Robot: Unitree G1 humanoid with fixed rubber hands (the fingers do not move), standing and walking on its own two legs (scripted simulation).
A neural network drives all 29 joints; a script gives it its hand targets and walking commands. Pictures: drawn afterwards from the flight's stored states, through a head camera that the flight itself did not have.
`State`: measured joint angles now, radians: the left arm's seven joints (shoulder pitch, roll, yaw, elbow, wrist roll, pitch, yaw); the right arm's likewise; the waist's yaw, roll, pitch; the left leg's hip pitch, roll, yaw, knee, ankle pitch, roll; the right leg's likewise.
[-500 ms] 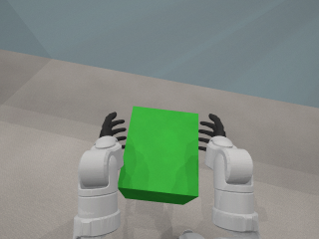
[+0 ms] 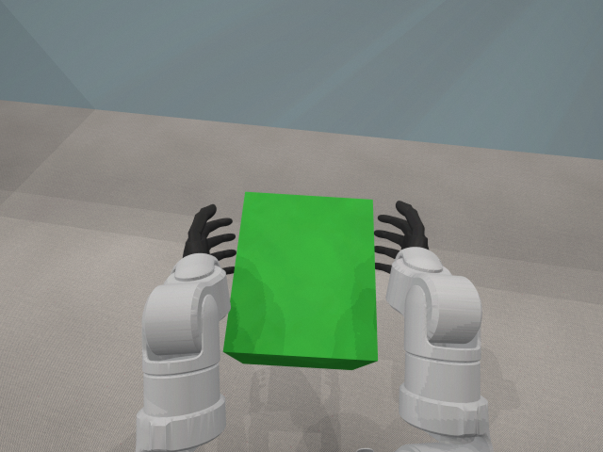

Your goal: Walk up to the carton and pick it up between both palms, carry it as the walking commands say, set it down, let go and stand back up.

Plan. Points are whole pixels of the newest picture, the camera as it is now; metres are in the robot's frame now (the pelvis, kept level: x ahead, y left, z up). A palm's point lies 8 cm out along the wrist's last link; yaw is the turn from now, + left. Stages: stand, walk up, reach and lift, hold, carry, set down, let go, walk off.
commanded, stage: carry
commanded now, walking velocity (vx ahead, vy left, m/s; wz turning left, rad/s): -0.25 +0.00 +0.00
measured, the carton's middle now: (302, 288) +0.35 +0.00 +0.02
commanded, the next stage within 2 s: none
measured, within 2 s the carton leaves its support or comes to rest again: neither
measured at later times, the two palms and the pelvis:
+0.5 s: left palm out of the picture +0.11 +0.09 +0.10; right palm out of the picture +0.09 -0.16 +0.08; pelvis -0.20 -0.01 -0.01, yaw -2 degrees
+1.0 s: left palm out of the picture -0.11 +0.13 +0.11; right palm out of the picture -0.11 -0.12 +0.12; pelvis -0.42 +0.01 +0.00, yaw -2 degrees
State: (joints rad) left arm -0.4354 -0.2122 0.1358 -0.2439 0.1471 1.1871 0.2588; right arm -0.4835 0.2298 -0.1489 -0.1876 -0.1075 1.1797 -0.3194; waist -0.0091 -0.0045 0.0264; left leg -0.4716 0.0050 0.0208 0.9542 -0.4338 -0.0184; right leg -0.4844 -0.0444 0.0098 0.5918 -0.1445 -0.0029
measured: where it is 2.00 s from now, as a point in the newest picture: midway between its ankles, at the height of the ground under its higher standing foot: outside the picture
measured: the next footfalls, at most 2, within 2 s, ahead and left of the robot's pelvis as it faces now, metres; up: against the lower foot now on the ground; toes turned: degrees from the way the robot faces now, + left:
left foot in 0.08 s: -0.01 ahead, +0.13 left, +0.00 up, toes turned +2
right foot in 0.44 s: -0.14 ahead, -0.13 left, +0.00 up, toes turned -3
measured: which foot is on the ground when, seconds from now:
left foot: up 0.00-0.06, down 0.08-0.44, up 0.46-0.74, down 0.76-1.00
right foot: down 0.00-0.10, up 0.12-0.42, down 0.44-0.78, up 0.80-1.00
